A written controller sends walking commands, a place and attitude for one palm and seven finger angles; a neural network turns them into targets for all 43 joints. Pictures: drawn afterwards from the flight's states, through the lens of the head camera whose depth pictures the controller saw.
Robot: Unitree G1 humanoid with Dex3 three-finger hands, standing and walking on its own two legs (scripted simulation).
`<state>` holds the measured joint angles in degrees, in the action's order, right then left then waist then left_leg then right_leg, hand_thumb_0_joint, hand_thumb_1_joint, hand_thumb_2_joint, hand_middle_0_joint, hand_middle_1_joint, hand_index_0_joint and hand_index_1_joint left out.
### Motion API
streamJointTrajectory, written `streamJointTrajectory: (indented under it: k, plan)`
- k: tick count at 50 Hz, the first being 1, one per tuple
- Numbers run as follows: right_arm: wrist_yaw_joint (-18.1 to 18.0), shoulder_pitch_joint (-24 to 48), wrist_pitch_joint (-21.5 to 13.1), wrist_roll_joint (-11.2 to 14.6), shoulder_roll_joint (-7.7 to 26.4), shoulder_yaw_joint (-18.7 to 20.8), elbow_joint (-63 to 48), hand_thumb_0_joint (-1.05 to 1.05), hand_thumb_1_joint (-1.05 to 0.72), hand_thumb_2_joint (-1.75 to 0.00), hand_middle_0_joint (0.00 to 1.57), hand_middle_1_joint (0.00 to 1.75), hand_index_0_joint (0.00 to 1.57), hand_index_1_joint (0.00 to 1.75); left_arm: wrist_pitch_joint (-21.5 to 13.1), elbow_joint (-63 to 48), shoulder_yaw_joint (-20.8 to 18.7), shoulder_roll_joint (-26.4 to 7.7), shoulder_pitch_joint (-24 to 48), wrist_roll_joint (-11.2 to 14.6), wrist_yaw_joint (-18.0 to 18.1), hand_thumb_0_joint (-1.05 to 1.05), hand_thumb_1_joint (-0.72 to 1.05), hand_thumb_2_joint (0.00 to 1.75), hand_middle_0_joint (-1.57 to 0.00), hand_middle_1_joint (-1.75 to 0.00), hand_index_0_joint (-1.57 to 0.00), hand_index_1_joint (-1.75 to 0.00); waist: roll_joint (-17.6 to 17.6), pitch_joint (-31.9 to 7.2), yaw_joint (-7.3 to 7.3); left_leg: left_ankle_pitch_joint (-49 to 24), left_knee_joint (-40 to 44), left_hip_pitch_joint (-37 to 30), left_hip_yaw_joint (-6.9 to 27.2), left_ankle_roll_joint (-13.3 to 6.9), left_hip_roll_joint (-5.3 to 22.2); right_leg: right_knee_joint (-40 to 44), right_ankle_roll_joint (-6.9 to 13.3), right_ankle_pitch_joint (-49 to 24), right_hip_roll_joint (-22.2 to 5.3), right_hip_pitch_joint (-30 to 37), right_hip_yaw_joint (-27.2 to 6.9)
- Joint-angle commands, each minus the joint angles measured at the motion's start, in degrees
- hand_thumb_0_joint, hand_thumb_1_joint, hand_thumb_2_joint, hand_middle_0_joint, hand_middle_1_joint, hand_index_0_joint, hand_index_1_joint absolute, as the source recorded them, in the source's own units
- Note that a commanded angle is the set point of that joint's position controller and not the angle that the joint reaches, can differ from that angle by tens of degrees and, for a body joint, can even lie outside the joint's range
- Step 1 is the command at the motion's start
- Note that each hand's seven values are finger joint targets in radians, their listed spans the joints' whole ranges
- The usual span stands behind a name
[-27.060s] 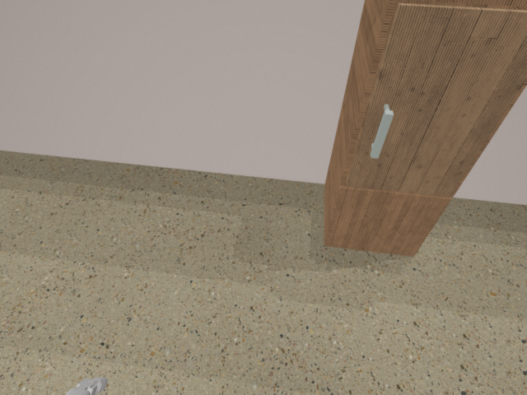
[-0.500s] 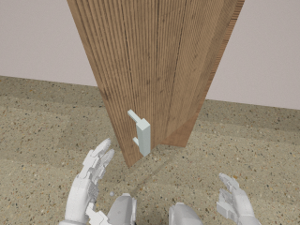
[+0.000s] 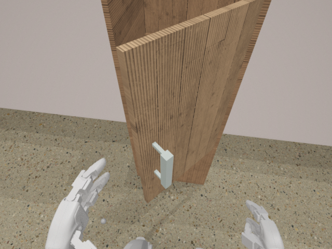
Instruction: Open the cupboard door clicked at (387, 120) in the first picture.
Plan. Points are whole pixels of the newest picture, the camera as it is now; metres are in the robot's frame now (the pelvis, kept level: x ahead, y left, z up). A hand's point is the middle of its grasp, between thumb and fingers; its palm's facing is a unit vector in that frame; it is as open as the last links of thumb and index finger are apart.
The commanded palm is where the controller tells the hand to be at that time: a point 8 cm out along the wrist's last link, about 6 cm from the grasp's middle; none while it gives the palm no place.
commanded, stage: draw the hand back to the body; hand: left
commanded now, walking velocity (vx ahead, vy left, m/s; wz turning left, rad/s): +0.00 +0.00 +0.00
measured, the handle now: (161, 166) +0.33 +0.03 +0.00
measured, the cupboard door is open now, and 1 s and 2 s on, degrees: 49 49 49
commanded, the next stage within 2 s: step back with the hand held close in 1.16 s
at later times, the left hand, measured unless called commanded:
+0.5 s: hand (31, 180) +0.21 +0.23 +0.17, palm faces +0.29 -0.88 -0.37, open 12.5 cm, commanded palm +0.16 +0.28 +0.20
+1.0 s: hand out of the picture +0.22 +0.26 +0.24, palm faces +0.44 -0.82 -0.38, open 7.6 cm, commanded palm +0.17 +0.30 +0.26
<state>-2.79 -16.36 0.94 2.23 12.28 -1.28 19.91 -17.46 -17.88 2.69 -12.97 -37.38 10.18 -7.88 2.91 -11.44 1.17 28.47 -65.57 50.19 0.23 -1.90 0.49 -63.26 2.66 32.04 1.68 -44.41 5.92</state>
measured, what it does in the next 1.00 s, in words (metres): rises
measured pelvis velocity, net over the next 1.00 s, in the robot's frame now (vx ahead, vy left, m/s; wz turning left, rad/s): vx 0.03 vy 0.00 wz -0.01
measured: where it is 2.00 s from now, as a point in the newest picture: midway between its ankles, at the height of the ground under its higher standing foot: outside the picture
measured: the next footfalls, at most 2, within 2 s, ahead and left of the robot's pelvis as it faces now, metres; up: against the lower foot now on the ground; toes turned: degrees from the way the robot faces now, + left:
none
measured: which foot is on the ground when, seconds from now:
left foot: down 0.00-1.00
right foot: down 0.00-1.00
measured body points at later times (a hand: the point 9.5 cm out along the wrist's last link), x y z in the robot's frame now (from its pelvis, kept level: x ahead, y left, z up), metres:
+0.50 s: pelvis +0.03 +0.02 +0.06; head +0.00 +0.00 +0.51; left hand +0.18 +0.28 +0.19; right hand +0.21 -0.19 -0.01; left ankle +0.04 +0.10 -0.65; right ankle -0.01 -0.09 -0.65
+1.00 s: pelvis +0.03 +0.00 +0.09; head +0.01 -0.02 +0.53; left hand +0.19 +0.30 +0.26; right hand +0.22 -0.23 +0.01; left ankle +0.04 +0.10 -0.65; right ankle +0.00 -0.09 -0.65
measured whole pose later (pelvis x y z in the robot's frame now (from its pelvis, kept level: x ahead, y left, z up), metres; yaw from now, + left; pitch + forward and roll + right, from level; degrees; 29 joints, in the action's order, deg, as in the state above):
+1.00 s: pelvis +0.03 +0.00 +0.09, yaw -1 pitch -3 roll +0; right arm -4.1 -11.9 -4.2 0.8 14.2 -1.3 34.1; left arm -2.8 -23.5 -18.2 -19.1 -28.8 5.0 7.2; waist 3.7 -0.8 -3.0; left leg 14.4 -27.1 9.7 -2.1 -2.1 -1.1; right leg -25.2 1.7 17.0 1.3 -5.2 2.6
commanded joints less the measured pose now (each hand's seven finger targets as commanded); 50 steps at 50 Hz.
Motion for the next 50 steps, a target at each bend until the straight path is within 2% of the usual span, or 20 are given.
streamJointTrajectory:
  k: [1,4,5,6,7,8,12,13,16,22,26,27,31,34,39,42,43,45,48,50]
  plan:
    - [-0.7,5.11,-4.32,0.41,5.74,2.67,-9.26,0.0,-0.9,-0.9,0.2,0.3,0.2,0.3,-6.12,-15.92,-6.78,-5.88,1.17,2.71,-0.05,0.0,-0.43,0.33,-0.15,-0.3,-0.15,-0.3,2.05,-2.98,-0.62,-5.84,12.66,-12.45,3.09,0.02,-0.66,13.96,-1.09,-6.54,0.68,2.15,-3.17]
    - [-0.41,5.1,-4.97,0.74,5.95,2.62,-8.82,0.0,-0.9,-0.9,0.2,0.3,0.2,0.3,-5.35,-16.98,-7.05,-5.9,-0.13,3.43,-0.67,0.0,-0.32,0.37,-0.16,-0.3,-0.16,-0.3,3.56,-3.89,-0.54,-8.73,14.69,-15.64,3.68,0.1,-0.26,14.38,-1.12,-9.87,0.94,4.13,-2.17]
    - [-2.58,4.74,-3.14,0.6,5.72,2.72,-10.28,0.0,-0.9,-0.9,0.2,0.3,0.2,0.3,1.6,-17.68,-8.45,-11.7,-6.36,-3.42,6.27,0.0,-0.29,0.39,-0.16,-0.3,-0.16,-0.3,4.49,-6.89,-4.88,-8.83,19.54,-18.85,3.47,0.53,1.15,17.69,-0.1,-10.61,-0.96,7.76,-5.68]
    - [-3.35,4.43,-2.53,0.54,4.99,2.03,-11.46,0.0,-0.9,-0.9,0.2,0.3,0.2,0.3,5.21,-20.98,-5.34,-7.11,-7.11,-4.34,9.21,0.0,-0.26,0.4,-0.16,-0.3,-0.16,-0.3,5.31,-4.04,-3.01,-10.05,20.39,-19.82,3.1,0.52,1.06,18.6,-0.3,-11.93,-1.19,8.26,-4.89]
    - [-3.51,4.25,-2.54,0.35,5.04,2.03,-10.95,0.0,-0.9,-0.9,0.2,0.3,0.2,0.3,7.32,-21.6,-5.44,-6.59,-6.84,-4.73,10.65,0.0,-0.22,0.42,-0.16,-0.3,-0.16,-0.3,4.47,-4.07,-2.92,-11.24,20.84,-20.03,3.66,0.56,1.1,19.05,-0.41,-13.0,-1.29,9.39,-4.41]
    - [-3.64,4.03,-2.11,0.33,4.92,1.84,-10.1,0.0,-0.9,-0.9,0.2,0.3,0.2,0.3,9.26,-19.91,-4.7,-5.51,-7.94,-5.42,11.82,0.0,-0.18,0.43,-0.16,-0.3,-0.16,-0.3,4.12,-0.83,-2.38,-12.0,21.36,-20.22,3.52,0.54,1.34,19.73,-0.6,-13.46,-1.27,9.68,-4.04]
    - [-4.59,4.68,-1.79,-0.23,5.64,0.99,-8.58,0.0,-0.9,-0.9,0.2,0.3,0.2,0.3,12.74,-19.9,-8.77,-10.03,-1.86,-6.84,15.53,0.0,-0.05,0.5,-0.17,-0.3,-0.17,-0.3,-2.23,2.63,-1.74,-12.63,24.02,-22.72,3.57,0.05,1.25,24.23,-0.93,-14.37,-1.18,13.23,-3.52]
    - [-4.8,4.47,-2.14,-0.18,5.77,0.95,-8.48,0.0,-0.9,-0.9,0.2,0.3,0.2,0.3,13.19,-20.4,-8.8,-9.92,-1.18,-6.99,16.03,0.0,-0.01,0.51,-0.17,-0.3,-0.17,-0.3,-2.29,1.99,-1.65,-13.14,24.79,-24.31,3.43,-0.01,1.32,24.86,-1.02,-14.85,-1.41,14.27,-3.66]
    - [-5.05,4.85,-3.33,-0.26,5.93,0.41,-7.13,0.0,-0.9,-0.9,0.2,0.3,0.2,0.3,13.93,-20.77,-11.08,-11.51,1.82,-7.16,17.15,0.0,0.09,0.55,-0.17,-0.3,-0.17,-0.3,-2.13,2.3,-2.14,-13.58,27.57,-27.84,3.57,-0.06,1.38,27.08,-1.1,-15.4,-1.73,16.9,-3.65]
    - [-4.09,6.68,-6.36,-0.44,6.48,-0.31,-3.45,0.0,-0.9,-0.9,0.2,0.3,0.2,0.3,14.16,-22.74,-14.7,-13.3,5.25,-7.24,17.73,0.0,0.31,0.64,-0.18,-0.3,-0.18,-0.3,3.82,3.54,-3.25,-19.13,32.64,-33.84,5.14,0.85,1.83,30.3,-0.74,-18.28,-1.97,22.35,-3.61]
    - [-3.25,7.42,-7.63,-0.58,6.45,0.02,-1.35,0.0,-0.9,-0.9,0.2,0.3,0.2,0.3,13.92,-21.67,-18.03,-14.08,4.88,-6.73,17.43,0.0,0.44,0.7,-0.18,-0.3,-0.18,-0.3,0.6,5.23,-3.52,-23.1,35.02,-36.65,4.65,1.28,2.15,33.02,-0.96,-20.94,-1.73,25.32,-3.35]
    - [-3.26,8.22,-7.78,-0.64,6.61,0.14,-0.92,0.0,-0.9,-0.9,0.2,0.3,0.2,0.3,13.98,-20.72,-20.1,-15.4,4.85,-6.6,17.42,0.0,0.48,0.72,-0.19,-0.3,-0.19,-0.3,-0.28,5.69,-4.13,-23.76,35.58,-36.6,4.22,1.17,1.94,33.74,-0.88,-21.96,-1.72,27.03,-3.23]
    - [-2.86,8.99,-7.98,-0.63,6.4,0.5,0.71,0.0,-0.9,-0.9,0.2,0.3,0.2,0.3,13.18,-20.06,-23.75,-16.23,7.36,-5.86,16.87,0.0,0.62,0.78,-0.19,-0.3,-0.19,-0.3,-1.44,7.02,-3.99,-25.41,37.33,-38.95,2.76,1.07,1.82,36.23,-1.15,-24.59,-1.67,29.35,-3.59]
    - [-2.63,9.9,-8.28,-0.85,6.7,0.64,1.75,0.0,-0.9,-0.9,0.2,0.3,0.2,0.3,12.56,-20.77,-26.27,-17.66,10.85,-5.56,16.81,0.0,0.73,0.82,-0.19,-0.3,-0.19,-0.3,1.89,7.1,-4.24,-25.48,38.95,-40.31,2.28,1.11,1.59,37.78,-1.02,-25.33,-1.81,31.49,-3.92]
    - [-2.41,11.03,-9.23,-1.01,6.87,1.07,3.63,0.0,-0.9,-0.9,0.2,0.3,0.2,0.3,11.32,-21.06,-30.36,-20.04,14.51,-5.1,16.98,0.0,0.9,0.9,-0.2,-0.3,-0.2,-0.3,1.97,7.03,-4.55,-26.14,40.6,-42.45,1.66,0.84,1.32,39.99,-1.01,-27.0,-1.73,33.79,-4.2]
    - [-1.92,11.32,-9.07,-0.96,7.13,1.6,4.56,0.0,-0.9,-0.9,0.2,0.3,0.2,0.3,11.76,-15.32,-26.15,-14.64,10.56,-5.05,15.93,0.0,0.9,0.9,-0.2,-0.3,-0.2,-0.3,0.85,9.02,-4.3,-27.81,41.05,-43.44,1.03,0.48,1.35,41.18,-1.25,-28.42,-1.7,33.8,-4.22]
    - [-1.66,11.22,-8.86,-1.1,7.26,1.69,4.67,0.0,-0.9,-0.9,0.2,0.3,0.2,0.3,11.86,-14.97,-25.6,-14.15,10.37,-4.84,15.71,0.0,0.9,0.9,-0.2,-0.3,-0.2,-0.3,0.26,9.63,-4.13,-27.44,41.42,-43.47,0.98,0.5,1.39,41.35,-1.43,-28.4,-1.87,33.94,-4.19]
    - [-1.6,11.64,-8.36,-1.12,7.55,2.11,4.75,0.0,-0.9,-0.9,0.2,0.3,0.2,0.3,11.58,-15.28,-25.63,-14.76,11.63,-5.0,15.49,0.0,0.9,0.9,-0.2,-0.3,-0.2,-0.3,-1.42,9.77,-4.11,-25.57,41.93,-43.8,0.74,0.2,1.19,42.25,-1.57,-27.35,-1.68,34.0,-4.43]
    - [-2.0,12.51,-8.45,-1.41,7.53,2.25,4.56,0.0,-0.9,-0.9,0.2,0.3,0.2,0.3,10.83,-18.05,-28.14,-18.01,13.46,-5.14,15.81,0.0,0.9,0.9,-0.2,-0.3,-0.2,-0.3,-1.63,7.03,-4.75,-24.65,42.35,-44.59,0.35,-0.2,0.75,42.86,-1.55,-27.76,-1.95,36.06,-5.04]
    - [-2.24,12.96,-8.88,-1.4,7.04,2.14,4.77,0.0,-0.9,-0.9,0.2,0.3,0.2,0.3,10.28,-20.26,-28.52,-18.72,14.42,-5.32,15.91,0.0,0.9,0.9,-0.2,-0.3,-0.2,-0.3,0.36,6.39,-4.83,-25.1,42.16,-45.58,0.04,-0.21,0.53,43.28,-1.51,-28.36,-2.05,36.26,-5.31]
